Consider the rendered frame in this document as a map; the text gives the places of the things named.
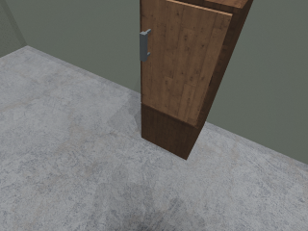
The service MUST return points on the cupboard door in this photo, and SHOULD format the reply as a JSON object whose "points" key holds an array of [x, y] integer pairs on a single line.
{"points": [[184, 45]]}

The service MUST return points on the handle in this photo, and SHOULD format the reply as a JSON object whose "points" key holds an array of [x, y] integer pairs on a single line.
{"points": [[144, 45]]}

